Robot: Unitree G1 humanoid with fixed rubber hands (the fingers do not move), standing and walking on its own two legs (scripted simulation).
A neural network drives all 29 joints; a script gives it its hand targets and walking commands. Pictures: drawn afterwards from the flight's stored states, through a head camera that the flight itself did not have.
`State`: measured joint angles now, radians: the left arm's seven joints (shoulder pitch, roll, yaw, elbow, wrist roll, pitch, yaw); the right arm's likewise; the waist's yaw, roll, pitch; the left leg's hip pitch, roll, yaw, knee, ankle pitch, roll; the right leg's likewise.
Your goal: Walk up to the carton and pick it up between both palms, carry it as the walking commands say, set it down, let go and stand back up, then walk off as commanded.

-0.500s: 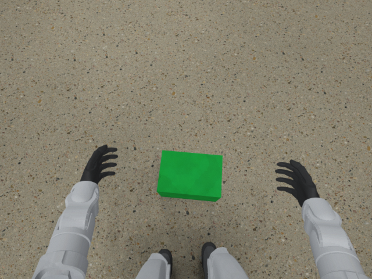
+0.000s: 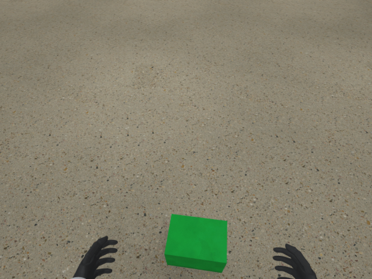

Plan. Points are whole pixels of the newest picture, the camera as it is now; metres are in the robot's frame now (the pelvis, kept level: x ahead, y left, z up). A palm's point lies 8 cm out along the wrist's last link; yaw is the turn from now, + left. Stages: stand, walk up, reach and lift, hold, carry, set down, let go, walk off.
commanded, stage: let go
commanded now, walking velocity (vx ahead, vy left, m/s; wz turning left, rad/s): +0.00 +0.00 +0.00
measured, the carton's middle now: (196, 243) +0.41 -0.02 -0.68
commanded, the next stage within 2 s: stand in 0.32 s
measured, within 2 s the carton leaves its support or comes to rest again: neither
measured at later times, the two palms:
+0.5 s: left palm out of the picture +0.15 +0.28 -0.07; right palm out of the picture +0.15 -0.27 -0.08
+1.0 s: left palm out of the picture +0.08 +0.28 -0.09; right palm out of the picture +0.09 -0.29 -0.10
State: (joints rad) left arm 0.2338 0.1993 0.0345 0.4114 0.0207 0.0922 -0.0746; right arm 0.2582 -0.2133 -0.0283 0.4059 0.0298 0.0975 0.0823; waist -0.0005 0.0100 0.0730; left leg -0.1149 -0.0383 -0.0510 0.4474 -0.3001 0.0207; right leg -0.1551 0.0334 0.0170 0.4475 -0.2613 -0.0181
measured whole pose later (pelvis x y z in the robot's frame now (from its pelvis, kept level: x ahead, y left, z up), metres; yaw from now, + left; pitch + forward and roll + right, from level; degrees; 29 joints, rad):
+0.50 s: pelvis +0.01 +0.00 +0.00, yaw +0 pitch -2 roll +0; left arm 0.22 0.28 0.08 0.63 0.02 0.02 0.02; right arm 0.22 -0.29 -0.07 0.62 -0.02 0.03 0.01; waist -0.01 0.04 0.00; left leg -0.12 -0.05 -0.05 0.49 -0.34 0.03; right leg -0.16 0.03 0.02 0.50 -0.31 -0.02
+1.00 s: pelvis -0.02 -0.01 +0.00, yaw +2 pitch -3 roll +0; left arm 0.21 0.29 0.07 0.83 0.01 -0.02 0.02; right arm 0.24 -0.31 -0.05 0.79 -0.01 -0.02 -0.03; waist 0.01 0.03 0.01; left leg -0.11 -0.04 -0.08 0.43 -0.26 0.01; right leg -0.14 0.03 -0.01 0.43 -0.24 -0.03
